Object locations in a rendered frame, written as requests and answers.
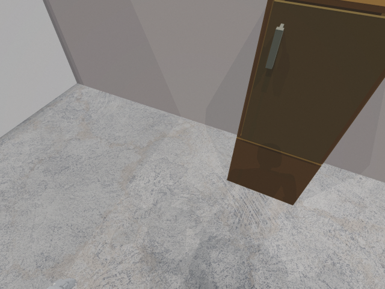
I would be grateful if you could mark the handle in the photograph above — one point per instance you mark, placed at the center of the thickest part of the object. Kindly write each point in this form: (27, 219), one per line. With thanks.
(274, 46)

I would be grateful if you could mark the cupboard door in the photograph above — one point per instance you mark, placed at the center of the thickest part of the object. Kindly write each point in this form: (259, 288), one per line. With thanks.
(327, 61)

